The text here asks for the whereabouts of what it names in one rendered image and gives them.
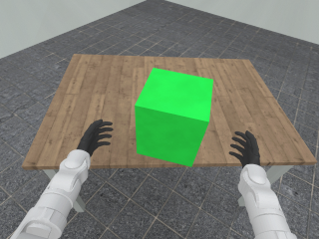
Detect right robot forearm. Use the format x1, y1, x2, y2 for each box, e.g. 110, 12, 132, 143
237, 163, 297, 239

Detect right robot hand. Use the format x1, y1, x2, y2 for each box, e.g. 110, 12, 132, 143
229, 130, 260, 168

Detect carton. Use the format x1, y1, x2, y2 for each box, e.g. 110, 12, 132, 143
135, 68, 213, 167

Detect left robot hand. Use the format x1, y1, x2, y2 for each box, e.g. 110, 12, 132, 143
77, 119, 114, 157

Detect left robot forearm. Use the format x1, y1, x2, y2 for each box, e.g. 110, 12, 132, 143
10, 149, 91, 239

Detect table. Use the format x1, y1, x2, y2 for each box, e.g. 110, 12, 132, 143
21, 54, 318, 212

